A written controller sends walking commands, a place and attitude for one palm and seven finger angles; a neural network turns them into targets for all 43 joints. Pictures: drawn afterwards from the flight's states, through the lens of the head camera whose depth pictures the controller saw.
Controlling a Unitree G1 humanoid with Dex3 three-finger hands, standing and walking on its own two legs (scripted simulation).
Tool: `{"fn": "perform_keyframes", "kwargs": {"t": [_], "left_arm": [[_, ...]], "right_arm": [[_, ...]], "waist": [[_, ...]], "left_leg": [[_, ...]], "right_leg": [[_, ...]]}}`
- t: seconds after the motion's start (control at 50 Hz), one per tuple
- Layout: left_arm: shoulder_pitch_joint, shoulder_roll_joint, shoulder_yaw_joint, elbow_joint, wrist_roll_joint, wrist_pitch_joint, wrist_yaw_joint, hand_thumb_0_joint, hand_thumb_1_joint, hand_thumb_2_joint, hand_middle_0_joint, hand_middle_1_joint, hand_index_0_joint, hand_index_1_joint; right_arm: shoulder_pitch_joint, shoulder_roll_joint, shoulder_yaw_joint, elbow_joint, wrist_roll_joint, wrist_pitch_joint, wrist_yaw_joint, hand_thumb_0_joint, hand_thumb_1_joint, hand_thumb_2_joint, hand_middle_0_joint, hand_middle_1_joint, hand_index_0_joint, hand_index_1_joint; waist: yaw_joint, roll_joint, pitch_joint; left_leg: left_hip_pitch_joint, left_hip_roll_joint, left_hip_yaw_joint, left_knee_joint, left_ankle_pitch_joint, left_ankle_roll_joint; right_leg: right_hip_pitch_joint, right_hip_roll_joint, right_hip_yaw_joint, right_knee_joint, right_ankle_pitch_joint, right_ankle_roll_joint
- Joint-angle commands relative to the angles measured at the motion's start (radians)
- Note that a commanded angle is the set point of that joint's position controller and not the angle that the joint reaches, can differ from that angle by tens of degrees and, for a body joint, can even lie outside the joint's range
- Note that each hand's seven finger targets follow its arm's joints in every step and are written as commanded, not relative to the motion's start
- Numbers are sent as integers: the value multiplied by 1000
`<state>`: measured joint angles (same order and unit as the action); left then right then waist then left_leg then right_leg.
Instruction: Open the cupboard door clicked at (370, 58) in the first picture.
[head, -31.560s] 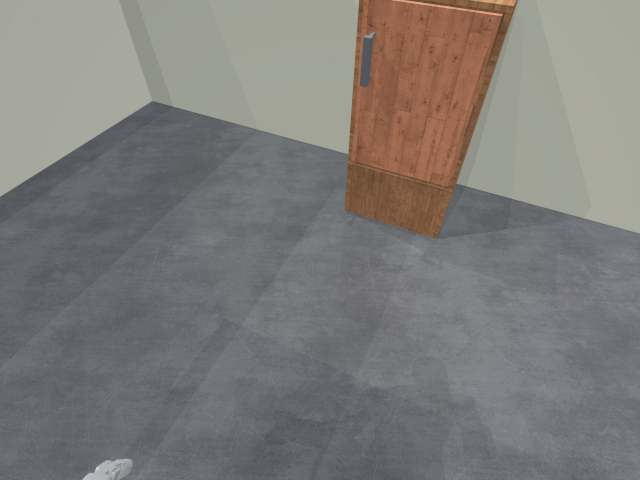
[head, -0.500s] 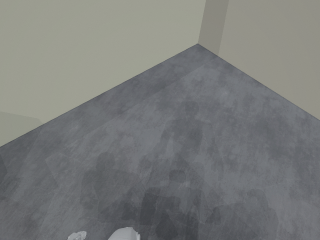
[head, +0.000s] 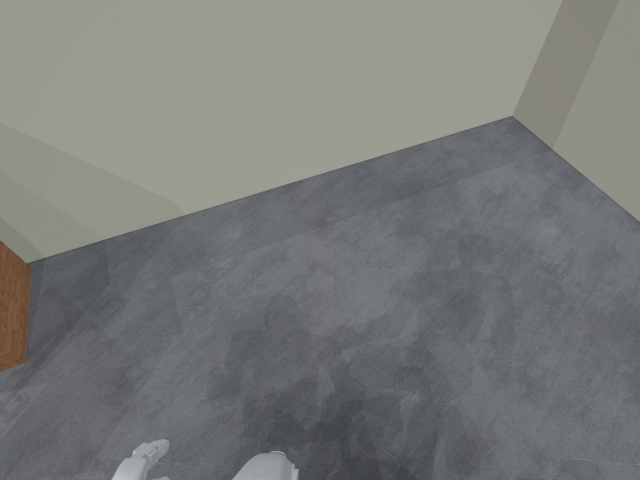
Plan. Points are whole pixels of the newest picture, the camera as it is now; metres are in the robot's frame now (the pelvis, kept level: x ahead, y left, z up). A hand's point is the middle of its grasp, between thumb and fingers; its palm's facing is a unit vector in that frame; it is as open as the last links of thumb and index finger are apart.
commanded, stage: turn to face it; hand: left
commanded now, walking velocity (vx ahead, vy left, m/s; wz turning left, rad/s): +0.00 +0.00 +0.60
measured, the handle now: out of the picture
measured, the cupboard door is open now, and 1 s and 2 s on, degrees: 45 45 45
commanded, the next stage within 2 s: take the last steps up to it in 1.86 s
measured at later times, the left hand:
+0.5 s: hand out of the picture +0.04 +0.25 -0.15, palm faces +0.31 -0.92 -0.24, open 7.4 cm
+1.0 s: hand out of the picture -0.05 +0.20 -0.18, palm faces +0.58 -0.79 -0.22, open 7.4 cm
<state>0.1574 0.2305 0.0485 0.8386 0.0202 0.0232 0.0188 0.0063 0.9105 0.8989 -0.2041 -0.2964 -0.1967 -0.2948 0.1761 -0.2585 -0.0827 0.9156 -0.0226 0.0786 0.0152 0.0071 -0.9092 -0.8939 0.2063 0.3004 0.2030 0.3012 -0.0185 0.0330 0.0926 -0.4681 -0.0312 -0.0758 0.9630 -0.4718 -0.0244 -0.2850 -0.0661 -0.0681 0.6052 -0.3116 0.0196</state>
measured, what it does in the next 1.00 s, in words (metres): steps on the spot, turning left: left foot, then right foot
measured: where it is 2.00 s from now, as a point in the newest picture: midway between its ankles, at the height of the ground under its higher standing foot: outside the picture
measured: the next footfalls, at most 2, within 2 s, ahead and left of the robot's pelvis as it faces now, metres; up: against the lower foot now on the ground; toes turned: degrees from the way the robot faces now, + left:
left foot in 0.24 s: +0.04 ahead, +0.13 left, +0.00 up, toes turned +13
right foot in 0.62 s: +0.09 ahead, -0.13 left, +0.00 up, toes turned +21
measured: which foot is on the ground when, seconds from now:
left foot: up 0.00-0.22, down 0.24-0.62, up 0.64-0.92, down 0.94-1.00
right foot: down 0.00-0.24, up 0.26-0.60, down 0.62-0.94, up 0.96-1.00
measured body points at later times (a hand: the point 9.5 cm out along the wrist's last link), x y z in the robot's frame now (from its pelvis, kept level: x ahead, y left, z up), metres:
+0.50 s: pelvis +0.01 +0.01 +0.01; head +0.05 +0.05 +0.46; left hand +0.02 +0.30 -0.14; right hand +0.16 -0.21 -0.12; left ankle +0.00 +0.12 -0.73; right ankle +0.04 -0.15 -0.67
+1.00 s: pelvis +0.03 +0.01 -0.01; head +0.06 +0.06 +0.44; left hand -0.08 +0.24 -0.17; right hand +0.28 -0.15 -0.13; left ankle -0.02 +0.10 -0.73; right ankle +0.06 -0.14 -0.69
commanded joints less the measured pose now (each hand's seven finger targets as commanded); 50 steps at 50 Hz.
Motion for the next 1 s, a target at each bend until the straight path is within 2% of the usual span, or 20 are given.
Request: {"fn": "perform_keyframes", "kwargs": {"t": [0.0, 0.12, 0.18, 0.22, 0.24, 0.36, 0.5, 0.56, 0.58, 0.6, 0.62, 0.64, 0.68, 0.78, 0.84, 0.88, 0.9, 0.92, 0.94, 0.98], "left_arm": [[-24, 148, 35, -78, 0, -21, 10, 0, 900, 900, -200, -300, -200, -300], [113, 203, 56, -24, 10, -27, 9, 0, 900, 900, -200, -300, -200, -300], [79, 205, 62, -28, -6, -19, -1, 0, 900, 900, -200, -300, -200, -300], [16, 94, 30, -93, -13, -6, -8, 0, 900, 900, -200, -300, -200, -300], [-39, 119, 31, -106, -6, 4, -3, 0, 900, 900, -200, -300, -200, -300], [-4, 104, 39, -38, -6, 13, -13, 0, 900, 900, -200, -300, -200, -300], [-2, 91, 36, -50, -12, 10, -8, 0, 900, 900, -200, -300, -200, -300], [94, 113, 48, -29, -13, -4, -1, 0, 900, 900, -200, -300, -200, -300], [131, 176, 61, -26, -3, -14, 7, 0, 900, 900, -200, -300, -200, -300], [131, 256, 75, -33, 11, -19, 13, 0, 900, 900, -200, -300, -200, -300], [100, 255, 66, -48, 4, -17, 16, 0, 900, 900, -200, -300, -200, -300], [20, 221, 54, -66, 2, -14, 13, 0, 900, 900, -200, -300, -200, -300], [-19, 156, 40, -73, 0, -20, 14, 0, 900, 900, -200, -300, -200, -300], [112, 186, 52, -28, 6, -29, 13, 0, 900, 900, -200, -300, -200, -300], [134, 216, 61, -8, 3, -28, 7, 0, 900, 900, -200, -300, -200, -300], [93, 209, 61, -23, -11, -23, 0, 0, 900, 900, -200, -300, -200, -300], [83, 147, 51, -56, -17, -17, -6, 0, 900, 900, -200, -300, -200, -300], [2, 98, 25, -95, -15, -12, -3, 0, 900, 900, -200, -300, -200, -300], [-21, 124, 30, -105, -10, 0, 4, 0, 900, 900, -200, -300, -200, -300], [-50, 112, 39, -77, -8, 7, 4, 0, 900, 900, -200, -300, -200, -300]], "right_arm": [[-38, -78, -27, -94, 2, -20, 13, 0, -900, -900, 200, 300, 200, 300], [-115, -24, 3, -114, 17, -42, 17, 0, -900, -900, 200, 300, 200, 300], [6, -68, -6, -84, 13, -53, 14, 0, -900, -900, 200, 300, 200, 300], [145, -255, -53, -70, 1, -61, -1, 0, -900, -900, 200, 300, 200, 300], [186, -269, -55, -45, -3, -55, -13, 0, -900, -900, 200, 300, 200, 300], [11, -168, -20, -81, 0, -71, -37, 0, -900, -900, 200, 300, 200, 300], [-10, -186, -35, -82, -8, -52, -28, 0, -900, -900, 200, 300, 200, 300], [-58, -166, -38, -98, 3, -45, -25, 0, -900, -900, 200, 300, 200, 300], [-57, -118, -33, -114, 12, -44, -19, 0, -900, -900, 200, 300, 200, 300], [-60, -61, -26, -137, 16, -46, -15, 0, -900, -900, 200, 300, 200, 300], [-72, -109, -35, -137, 8, -41, -8, 0, -900, -900, 200, 300, 200, 300], [-44, -87, -31, -132, 4, -36, 1, 0, -900, -900, 200, 300, 200, 300], [-48, -85, -33, -92, 1, -23, 7, 0, -900, -900, 200, 300, 200, 300], [-135, -26, 4, -116, 14, -42, 16, 0, -900, -900, 200, 300, 200, 300], [-98, -32, 8, -104, 15, -51, 14, 0, -900, -900, 200, 300, 200, 300], [15, -90, -9, -76, 8, -58, 10, 0, -900, -900, 200, 300, 200, 300], [93, -197, -37, -68, 0, -67, 3, 0, -900, -900, 200, 300, 200, 300], [175, -263, -52, -50, 3, -62, -6, 0, -900, -900, 200, 300, 200, 300], [186, -268, -49, -35, 0, -57, -14, 0, -900, -900, 200, 300, 200, 300], [70, -219, -37, -68, -4, -63, -32, 0, -900, -900, 200, 300, 200, 300]], "waist": [[0, -313, -52], [68, -236, -123], [-2, -151, -168], [-80, 282, -211], [-94, 180, -225], [2, 123, -153], [5, 127, -129], [58, 91, -142], [78, -75, -156], [87, -363, -136], [77, -306, -120], [27, -224, -84], [3, -292, -51], [69, -231, -134], [55, -234, -154], [-20, -155, -192], [-60, 120, -248], [-95, 237, -251], [-93, 136, -255], [-52, 176, -158]], "left_leg": [[-99, 62, 65, 242, 29, -30], [30, 35, 178, -224, 3, -33], [281, 31, 162, -503, 275, -8], [507, 435, -373, -593, 823, 206], [481, 468, -371, -574, 828, 278], [327, 252, -173, -593, 629, 178], [209, 228, -268, -601, 437, 179], [70, 161, -258, -513, 363, 123], [-56, 76, -188, -376, 207, 67], [-175, -66, 27, -115, -72, -13], [-125, -7, 7, 100, -133, -5], [-110, 14, 4, 187, -62, 0], [-128, 48, 34, 255, 12, -23], [-41, 33, 156, -161, 1, -41], [81, 0, 195, -353, 100, -22], [337, 31, 150, -508, 374, 13], [532, 274, -170, -521, 698, 126], [554, 444, -371, -543, 1053, 261], [517, 459, -339, -534, 938, 297], [357, 348, -277, -577, 685, 244]], "right_leg": [[50, -248, 132, -314, 191, -126], [244, -284, 37, -150, 589, -125], [106, -256, -46, 15, 454, -35], [-314, -50, -77, 421, -359, 91], [-331, -58, 43, 534, -347, 68], [-255, -25, 75, 482, -101, 70], [-62, 46, 44, 155, -113, 50], [176, 53, 41, -128, 45, 36], [296, -89, 186, -288, -13, -3], [291, -358, 454, -383, -16, -117], [146, -435, 449, -388, 40, -184], [78, -372, 338, -374, 18, -192], [84, -265, 204, -311, 210, -149], [312, -253, 46, -142, 727, -125], [298, -256, 6, -49, 772, -88], [110, -232, -54, 121, 620, -15], [-152, -112, -109, 338, 131, 60], [-301, -38, -33, 520, -364, 82], [-302, -57, 62, 583, -354, 64], [-300, -65, 81, 576, -238, 64]]}}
